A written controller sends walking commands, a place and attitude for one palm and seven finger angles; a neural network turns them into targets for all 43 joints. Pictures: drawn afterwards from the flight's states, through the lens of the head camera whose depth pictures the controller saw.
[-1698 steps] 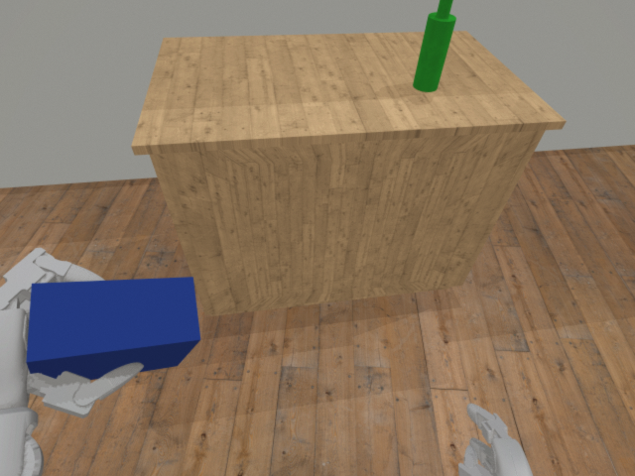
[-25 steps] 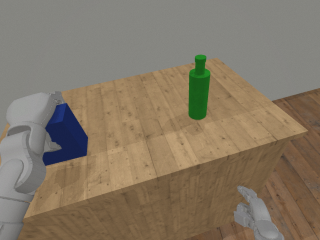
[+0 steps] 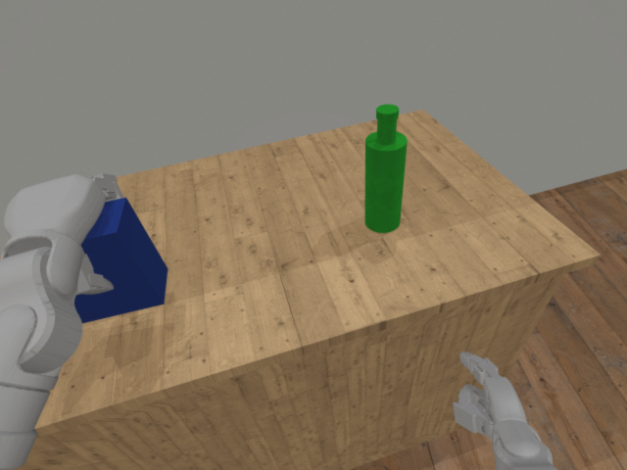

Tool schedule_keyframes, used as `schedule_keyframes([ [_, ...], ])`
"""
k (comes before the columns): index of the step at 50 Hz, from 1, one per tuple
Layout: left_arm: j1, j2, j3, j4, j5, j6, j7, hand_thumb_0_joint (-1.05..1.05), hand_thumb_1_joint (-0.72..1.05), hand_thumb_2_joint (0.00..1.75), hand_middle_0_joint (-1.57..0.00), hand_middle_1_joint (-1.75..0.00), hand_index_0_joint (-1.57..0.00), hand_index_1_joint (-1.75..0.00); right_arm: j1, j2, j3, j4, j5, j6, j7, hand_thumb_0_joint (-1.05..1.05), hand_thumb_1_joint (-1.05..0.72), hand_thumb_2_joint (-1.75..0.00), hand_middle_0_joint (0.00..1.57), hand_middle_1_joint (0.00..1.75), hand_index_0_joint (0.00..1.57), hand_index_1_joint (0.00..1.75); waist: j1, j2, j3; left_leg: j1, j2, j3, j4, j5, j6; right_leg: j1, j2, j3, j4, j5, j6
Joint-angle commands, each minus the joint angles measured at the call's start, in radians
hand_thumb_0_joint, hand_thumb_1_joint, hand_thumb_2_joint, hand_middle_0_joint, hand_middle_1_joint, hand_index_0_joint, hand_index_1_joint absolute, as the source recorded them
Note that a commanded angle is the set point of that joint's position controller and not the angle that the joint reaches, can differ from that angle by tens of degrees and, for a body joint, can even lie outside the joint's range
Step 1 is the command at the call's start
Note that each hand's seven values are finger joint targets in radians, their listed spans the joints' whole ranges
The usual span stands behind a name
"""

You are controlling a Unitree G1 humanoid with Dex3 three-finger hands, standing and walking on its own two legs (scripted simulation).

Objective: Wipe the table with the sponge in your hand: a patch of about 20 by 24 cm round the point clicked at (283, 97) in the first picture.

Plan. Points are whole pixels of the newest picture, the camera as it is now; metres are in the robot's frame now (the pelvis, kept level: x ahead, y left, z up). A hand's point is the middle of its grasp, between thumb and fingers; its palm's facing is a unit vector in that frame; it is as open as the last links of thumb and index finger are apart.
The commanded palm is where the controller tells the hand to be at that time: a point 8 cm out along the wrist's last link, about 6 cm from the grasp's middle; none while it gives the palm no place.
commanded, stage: bring the sponge back beside the body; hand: left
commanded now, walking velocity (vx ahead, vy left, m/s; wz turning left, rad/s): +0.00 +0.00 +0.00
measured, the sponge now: (111, 274) +0.28 +0.31 +0.14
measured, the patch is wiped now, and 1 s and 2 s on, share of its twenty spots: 1.00 1.00 1.00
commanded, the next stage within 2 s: step back with the hand held close in 1.46 s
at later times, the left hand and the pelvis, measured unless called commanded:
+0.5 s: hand (82, 281) +0.23 +0.30 +0.18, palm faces +0.14 -0.09 -0.99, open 10.5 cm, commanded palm +0.18 +0.30 +0.26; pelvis -0.01 +0.00 +0.00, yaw +0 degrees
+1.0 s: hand (82, 321) +0.19 +0.27 +0.17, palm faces +0.19 -0.14 -0.97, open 10.5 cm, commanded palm +0.14 +0.28 +0.25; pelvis -0.02 +0.00 +0.00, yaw -1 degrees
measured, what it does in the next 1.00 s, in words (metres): stands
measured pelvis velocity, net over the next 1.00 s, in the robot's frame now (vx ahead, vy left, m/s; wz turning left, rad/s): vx -0.02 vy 0.00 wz -0.02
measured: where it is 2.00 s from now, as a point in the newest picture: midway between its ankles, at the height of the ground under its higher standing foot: outside the picture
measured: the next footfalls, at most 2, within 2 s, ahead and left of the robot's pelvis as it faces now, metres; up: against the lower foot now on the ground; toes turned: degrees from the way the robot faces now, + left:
none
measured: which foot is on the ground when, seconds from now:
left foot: down 0.00-1.00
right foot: down 0.00-1.00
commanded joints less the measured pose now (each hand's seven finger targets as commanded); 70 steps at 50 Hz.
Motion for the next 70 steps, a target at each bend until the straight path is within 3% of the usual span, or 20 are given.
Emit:
schedule_keyframes([
  [1,-0.239,0.299,0.205,-0.263,0.017,-0.022,0.054,0.0,0.1,1.3,-1.2,-1.6,-1.2,-1.6,-0.244,-0.082,-0.037,-0.2,-0.002,-0.051,-0.002,0.0,-0.9,-0.9,0.2,0.3,0.2,0.3,0.023,-0.044,-0.253,0.11,-0.006,-0.005,-0.016,0.203,0.035,0.048,-0.037,0.045,-0.064,0.211,-0.039],
  [12,-0.204,0.279,0.216,-0.306,-0.002,0.007,0.115,0.0,0.1,1.3,-1.2,-1.6,-1.2,-1.6,-0.283,-0.084,-0.044,-0.193,0.004,-0.065,-0.012,0.0,-0.9,-0.9,0.2,0.3,0.2,0.3,0.022,-0.036,-0.199,0.105,0.0,-0.019,-0.029,0.117,0.025,0.008,-0.025,0.101,-0.089,0.083,-0.049],
  [15,-0.186,0.252,0.181,-0.271,-0.002,0.01,0.111,0.0,0.1,1.3,-1.2,-1.6,-1.2,-1.6,-0.268,-0.086,-0.04,-0.187,-0.003,-0.061,-0.019,0.0,-0.9,-0.9,0.2,0.3,0.2,0.3,0.018,-0.056,-0.18,0.097,0.002,-0.009,-0.029,0.09,0.026,-0.009,-0.035,0.068,-0.098,0.054,-0.038],
  [17,-0.206,0.257,0.185,-0.312,-0.001,0.005,0.11,0.0,0.1,1.3,-1.2,-1.6,-1.2,-1.6,-0.288,-0.083,-0.04,-0.193,0.005,-0.072,-0.022,0.0,-0.9,-0.9,0.2,0.3,0.2,0.3,0.01,-0.016,-0.175,0.105,0.003,-0.02,-0.036,0.06,0.024,-0.022,-0.025,0.102,-0.101,0.016,-0.047],
  [25,-0.108,0.235,0.184,-0.401,0.007,-0.01,0.126,0.0,0.1,1.3,-1.2,-1.6,-1.2,-1.6,-0.282,-0.072,-0.034,-0.196,-0.013,-0.078,-0.016,0.0,-0.9,-0.9,0.2,0.3,0.2,0.3,0.033,-0.017,-0.202,0.114,0.005,-0.019,-0.042,0.1,0.026,0.007,-0.024,0.051,-0.087,0.051,-0.044],
  [27,-0.107,0.261,0.218,-0.434,0.003,-0.01,0.139,0.0,0.1,1.3,-1.2,-1.6,-1.2,-1.6,-0.301,-0.072,-0.037,-0.2,-0.007,-0.084,-0.016,0.0,-0.9,-0.9,0.2,0.3,0.2,0.3,0.034,0.02,-0.186,0.108,0.008,-0.028,-0.047,0.072,0.023,0.0,-0.015,0.097,-0.087,0.026,-0.055],
  [29,-0.079,0.234,0.205,-0.393,0.001,-0.003,0.151,0.0,0.1,1.3,-1.2,-1.6,-1.2,-1.6,-0.286,-0.067,-0.033,-0.189,-0.012,-0.077,-0.015,0.0,-0.9,-0.9,0.2,0.3,0.2,0.3,0.037,-0.036,-0.161,0.095,0.008,-0.018,-0.048,0.065,0.02,-0.014,-0.02,0.07,-0.095,0.008,-0.047],
  [32,-0.086,0.235,0.215,-0.441,-0.011,-0.001,0.162,0.0,0.1,1.3,-1.2,-1.6,-1.2,-1.6,-0.31,-0.069,-0.035,-0.198,-0.005,-0.076,-0.018,0.0,-0.9,-0.9,0.2,0.3,0.2,0.3,0.035,0.017,-0.158,0.101,0.009,-0.022,-0.059,0.037,0.017,-0.013,-0.01,0.099,-0.098,-0.009,-0.053],
  [36,0.023,0.183,0.186,-0.452,-0.032,0.011,0.165,0.0,0.1,1.3,-1.2,-1.6,-1.2,-1.6,-0.296,-0.066,-0.035,-0.201,-0.011,-0.07,-0.015,0.0,-0.9,-0.9,0.2,0.3,0.2,0.3,0.043,-0.045,-0.168,0.106,0.01,-0.014,-0.049,0.068,0.02,-0.005,-0.021,0.064,-0.098,0.023,-0.04],
  [37,0.028,0.185,0.194,-0.467,-0.033,0.014,0.163,0.0,0.1,1.3,-1.2,-1.6,-1.2,-1.6,-0.315,-0.067,-0.036,-0.207,-0.004,-0.078,-0.016,0.0,-0.9,-0.9,0.2,0.3,0.2,0.3,0.036,-0.03,-0.157,0.106,0.012,-0.02,-0.05,0.051,0.019,-0.013,-0.011,0.098,-0.1,0.006,-0.047],
  [40,0.058,0.155,0.166,-0.479,-0.038,0.014,0.164,0.0,0.1,1.3,-1.2,-1.6,-1.2,-1.6,-0.299,-0.065,-0.032,-0.206,-0.01,-0.073,-0.017,0.0,-0.9,-0.9,0.2,0.3,0.2,0.3,0.033,-0.038,-0.136,0.1,0.012,-0.012,-0.051,0.037,0.021,-0.026,-0.018,0.06,-0.105,-0.003,-0.037],
  [47,0.088,0.209,0.218,-0.594,-0.018,-0.002,0.187,0.0,0.1,1.3,-1.2,-1.6,-1.2,-1.6,-0.308,-0.066,-0.038,-0.216,-0.013,-0.09,-0.019,0.0,-0.9,-0.9,0.2,0.3,0.2,0.3,0.04,0.009,-0.163,0.114,0.009,-0.022,-0.043,0.051,0.023,-0.002,-0.003,0.114,-0.094,-0.001,-0.052],
  [48,0.089,0.198,0.21,-0.602,-0.019,-0.004,0.194,0.0,0.1,1.3,-1.2,-1.6,-1.2,-1.6,-0.298,-0.06,-0.034,-0.216,-0.019,-0.09,-0.018,0.0,-0.9,-0.9,0.2,0.3,0.2,0.3,0.049,0.017,-0.173,0.11,0.007,-0.015,-0.041,0.061,0.023,0.007,-0.01,0.084,-0.088,0.003,-0.048],
  [56,0.18,0.155,0.198,-0.549,-0.046,-0.006,0.208,0.0,0.1,1.3,-1.2,-1.6,-1.2,-1.6,-0.288,-0.062,-0.038,-0.204,-0.021,-0.08,-0.016,0.0,-0.9,-0.9,0.2,0.3,0.2,0.3,0.041,-0.047,-0.094,0.1,0.009,-0.003,-0.038,0.016,0.021,-0.044,-0.015,0.091,-0.123,-0.052,-0.036],
  [57,0.148,0.153,0.194,-0.567,-0.047,-0.006,0.204,0.0,0.1,1.3,-1.2,-1.6,-1.2,-1.6,-0.305,-0.061,-0.039,-0.212,-0.009,-0.089,-0.019,0.0,-0.9,-0.9,0.2,0.3,0.2,0.3,0.029,-0.012,-0.075,0.101,0.009,-0.011,-0.046,-0.016,0.018,-0.056,-0.004,0.122,-0.128,-0.08,-0.042],
  [59,0.158,0.145,0.189,-0.518,-0.049,-0.008,0.209,0.0,0.1,1.3,-1.2,-1.6,-1.2,-1.6,-0.285,-0.06,-0.038,-0.205,-0.018,-0.093,-0.026,0.0,-0.9,-0.9,0.2,0.3,0.2,0.3,0.036,-0.059,-0.069,0.09,0.007,-0.003,-0.038,-0.017,0.02,-0.062,-0.013,0.1,-0.13,-0.088,-0.036],
  [63,0.125,0.157,0.189,-0.569,-0.044,-0.014,0.207,0.0,0.1,1.3,-1.2,-1.6,-1.2,-1.6,-0.294,-0.059,-0.038,-0.218,-0.019,-0.105,-0.031,0.0,-0.9,-0.9,0.2,0.3,0.2,0.3,0.042,-0.026,-0.122,0.107,0.0,-0.005,-0.034,0.003,0.022,-0.03,-0.016,0.108,-0.122,-0.07,-0.039],
  [66,0.157,0.159,0.189,-0.556,-0.04,-0.02,0.21,0.0,0.1,1.3,-1.2,-1.6,-1.2,-1.6,-0.283,-0.061,-0.04,-0.207,-0.025,-0.102,-0.032,0.0,-0.9,-0.9,0.2,0.3,0.2,0.3,0.041,-0.039,-0.097,0.107,0.001,0.0,-0.035,0.002,0.022,-0.046,-0.015,0.1,-0.129,-0.082,-0.035],
  [68,0.126,0.166,0.194,-0.59,-0.035,-0.024,0.21,0.0,0.1,1.3,-1.2,-1.6,-1.2,-1.6,-0.292,-0.056,-0.039,-0.213,-0.022,-0.113,-0.03,0.0,-0.9,-0.9,0.2,0.3,0.2,0.3,0.045,0.011,-0.112,0.106,0.0,-0.003,-0.039,-0.001,0.02,-0.033,-0.012,0.112,-0.12,-0.077,-0.042],
  [70,0.169,0.171,0.206,-0.564,-0.035,-0.027,0.216,0.0,0.1,1.3,-1.2,-1.6,-1.2,-1.6,-0.28,-0.06,-0.041,-0.203,-0.029,-0.109,-0.027,0.0,-0.9,-0.9,0.2,0.3,0.2,0.3,0.046,-0.033,-0.104,0.108,0.0,0.004,-0.03,0.025,0.021,-0.036,-0.014,0.109,-0.127,-0.063,-0.039],
])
